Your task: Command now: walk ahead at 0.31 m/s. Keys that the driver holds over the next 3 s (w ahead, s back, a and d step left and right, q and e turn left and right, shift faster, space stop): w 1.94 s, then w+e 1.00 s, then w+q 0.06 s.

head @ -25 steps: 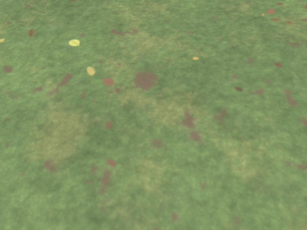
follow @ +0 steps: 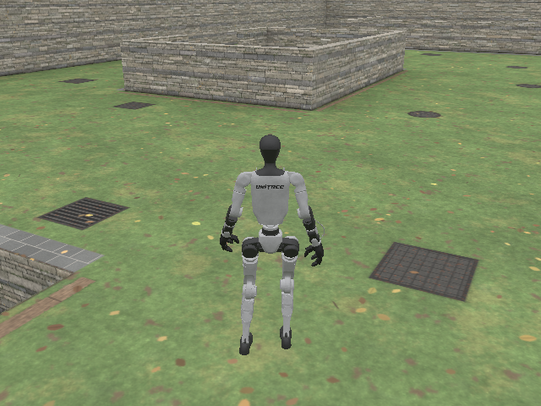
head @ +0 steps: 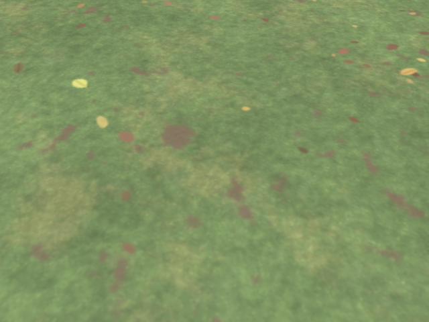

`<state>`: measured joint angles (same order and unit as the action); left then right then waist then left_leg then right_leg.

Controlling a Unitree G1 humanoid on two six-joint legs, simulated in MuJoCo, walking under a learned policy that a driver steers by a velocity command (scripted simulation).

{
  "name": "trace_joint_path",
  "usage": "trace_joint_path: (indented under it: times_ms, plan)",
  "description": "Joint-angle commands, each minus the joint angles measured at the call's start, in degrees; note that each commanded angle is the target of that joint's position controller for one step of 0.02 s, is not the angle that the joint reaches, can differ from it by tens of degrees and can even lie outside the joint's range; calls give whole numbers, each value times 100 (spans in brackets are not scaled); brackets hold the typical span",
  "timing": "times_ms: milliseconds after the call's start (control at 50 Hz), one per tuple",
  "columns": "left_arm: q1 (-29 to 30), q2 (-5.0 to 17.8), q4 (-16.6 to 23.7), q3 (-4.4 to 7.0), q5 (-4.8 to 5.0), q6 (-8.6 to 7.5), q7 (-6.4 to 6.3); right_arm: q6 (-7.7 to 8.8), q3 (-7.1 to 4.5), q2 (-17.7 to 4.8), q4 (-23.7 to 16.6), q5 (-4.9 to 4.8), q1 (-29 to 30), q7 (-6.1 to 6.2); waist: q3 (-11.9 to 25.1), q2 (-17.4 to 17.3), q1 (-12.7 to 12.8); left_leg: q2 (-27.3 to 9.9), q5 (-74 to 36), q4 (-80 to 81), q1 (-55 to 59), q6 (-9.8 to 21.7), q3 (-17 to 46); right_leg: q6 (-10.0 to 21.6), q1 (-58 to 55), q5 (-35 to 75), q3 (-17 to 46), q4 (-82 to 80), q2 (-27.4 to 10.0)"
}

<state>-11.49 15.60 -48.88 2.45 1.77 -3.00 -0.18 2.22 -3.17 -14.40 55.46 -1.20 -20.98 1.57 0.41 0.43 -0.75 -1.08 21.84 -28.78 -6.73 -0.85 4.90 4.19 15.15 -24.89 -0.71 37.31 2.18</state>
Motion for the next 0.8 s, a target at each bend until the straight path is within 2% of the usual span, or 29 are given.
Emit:
trace_joint_path:
  times_ms: [20, 40, 60, 80, 100, 120, 140, 160, 180, 200, 220, 260, 320, 360, 420, 460, 480, 500, 520, 540, 560, 580, 600, 620, 640, 680, 740, 800]
  plan:
    - [344, 371, 444, 93, 53, -294, 97, 114, -180, -1057, -426, -65, 501, -36, -951, -1196, 279, -1250, 1074, 1714, -746, 1059, 1751, 209, 187, 173, -67, -796, -111]
    - [-159, 467, 199, 159, 31, -289, 101, 95, -167, -1023, -515, -48, 700, -44, -708, -1067, 491, -932, 496, 1418, -1212, 858, 1267, 178, -878, 729, -94, -1087, -19]
    - [-769, 744, -13, 272, -1, -271, 91, 126, -114, -858, -634, -12, 920, -36, -427, -660, 740, -558, -365, 626, -1688, 607, 696, 227, -1751, 896, 372, -1236, -237]
    - [-1487, 1258, -166, 427, -36, -270, 91, 206, -27, -526, -838, 29, 1075, -12, -133, 795, 941, 165, -697, -1294, -2600, 198, -207, 676, -2694, 303, 2167, -2022, -1184]
    - [-1800, 1394, -192, 422, -75, -301, 155, 321, -43, -620, -989, -1, 1043, 14, 25, 1456, 943, 361, 779, -2767, -3437, 72, -74, 1292, -2978, 191, 4034, -2646, -2217]
    - [-1363, 969, -122, 269, -122, -326, 157, 366, -116, -827, -923, -111, 868, -22, -380, 832, 591, -17, 788, -3547, -3914, 200, 216, 1327, -2695, 134, 3833, -2640, -2347]
    - [-1061, 775, -6, 211, -141, -345, 153, 395, -101, -783, -859, -163, 782, -80, -594, 596, 434, -256, 315, -3703, -4033, 349, 192, 1167, -2475, 218, 3253, -2704, -2109]
    - [-888, 751, 46, 189, -153, -340, 154, 414, -97, -725, -866, -136, 879, -112, -688, 355, 363, -443, -109, -3629, -4145, 422, 55, 1033, -2337, 385, 2784, -2816, -1946]
    - [-802, 700, 77, 149, -159, -312, 153, 413, -115, -713, -901, -73, 1030, -143, -743, 280, 336, -595, -434, -3409, -4115, 424, -16, 905, -2203, 991, 2338, -2885, -1797]
    - [-829, 611, 68, 107, -182, -273, 143, 399, -109, -647, -922, -28, 1092, -193, -664, 358, 319, -652, -674, -3206, -3898, 385, -117, 803, -2059, 1552, 1918, -2938, -1605]
    - [-918, 618, 45, 102, -182, -243, 123, 383, -81, -537, -945, 2, 1139, -243, -588, 432, 326, -627, -876, -3006, -3779, 310, -260, 784, -1986, 2079, 1603, -2968, -1478]
    - [-1068, 730, -13, 116, -142, -188, 58, 357, -23, -390, -1109, 55, 1497, -295, -598, 347, 387, -543, -1263, -2314, -3657, 103, -458, 811, -1775, 2582, 1171, -3053, -1350]
    - [-1155, 929, -46, 141, -140, -163, -29, 369, 96, -227, -1406, 36, 2242, -341, -746, 362, 531, -298, -2151, -908, -2942, -58, -675, 735, -1117, 2412, 719, -3235, -1175]
    - [-1359, 1002, -131, 161, -106, -177, -45, 364, 108, -310, -1538, 1, 2542, -377, -826, 406, 588, -168, -2536, -472, -2586, -42, -694, 739, -1014, 2308, 706, -3345, -1312]
    - [-1385, 996, -205, 187, -41, -156, -45, 372, 66, -539, -1677, -26, 2673, -435, -848, 408, 414, -153, -2517, -68, -2568, 207, -493, 600, -1585, 2819, 655, -3130, -1600]
    - [-1335, 1093, -196, 229, -72, -101, -48, 378, -18, -753, -1645, -17, 2393, -443, -514, 484, 160, 13, -2166, -42, -2098, 403, -573, 470, -1993, 4263, 558, -2553, -1672]
    - [-1295, 1148, -182, 247, -102, -53, -49, 363, -103, -911, -1534, -16, 1933, -418, -138, 570, -111, 185, -1965, -75, -1464, 537, -709, 395, -2073, 5317, 458, -1898, -1604]
    - [-1267, 1081, -154, 215, -137, 10, -60, 334, -232, -1117, -1266, -24, 1039, -366, 422, 534, -560, 325, -1904, -25, -311, 699, -845, 243, -1805, 5829, 259, -779, -1354]
    - [-1351, 910, -36, 122, -224, 27, -79, 295, -327, -1410, -1052, 21, 35, -294, 1182, 170, -922, -502, -1565, -249, 1447, 1007, 65, 88, -598, 4503, 188, 866, -1129]
    - [-2190, -19, 34, -124, -184, -81, -2, 281, -416, -1873, -917, 98, -374, -325, 2095, -1505, -400, -2008, 216, 376, 3253, 1981, 3095, -304, 1590, 325, 198, 3104, 28]
    - [-1786, 521, -1, -24, -23, -222, 13, 308, -253, -1278, -928, 57, -234, -347, 1905, -1206, -620, -2015, 1053, 1337, 2914, 1849, 4056, -191, 2187, -708, 973, 3769, 2]
    - [-1133, 929, 237, 108, 146, -299, 33, 330, -174, -1062, -979, 46, 296, -342, 871, -970, -503, -1859, 838, 1468, 2083, 1562, 3152, -104, 2628, -293, 836, 3905, -319]
    - [-812, 926, 320, 96, 130, -339, 5, 345, -138, -960, -1064, 73, 743, -344, 413, -470, -312, -1648, 104, 1576, 1227, 1445, 2412, -78, 2435, 248, 670, 3651, -626]
    - [-687, 867, 316, 120, 23, -335, -17, 366, -107, -830, -1098, 128, 1013, -359, 120, -278, -133, -1424, -595, 1699, 527, 1395, 1836, -116, 2223, 613, 604, 3316, -831]
    - [-823, 806, 278, 138, -26, -277, -21, 403, -76, -718, -1104, 199, 1160, -363, 96, -432, 84, -1223, -979, 1835, 94, 1344, 1440, -132, 1843, 864, 658, 3107, -1013]
    - [-996, 585, 214, 108, -63, -147, -24, 459, -76, -691, -1039, 162, 1202, -377, 60, -496, 244, -1078, -1289, 2113, -363, 1438, 1033, -238, 1548, 988, 587, 2841, -1105]
    - [-480, 557, 431, 102, -141, -63, -55, 501, -110, -874, -874, 132, 1006, -321, -288, -366, 194, -1059, -1509, 2406, -598, 1545, 655, -453, 2004, 1505, 516, 2122, -1203]
    - [119, 502, 610, 80, -167, -123, -29, 447, -123, -996, -768, 106, 744, -233, -400, -268, 0, -925, -1782, 2437, -376, 1425, 294, -558, 2243, 2491, 425, 1010, -1145]
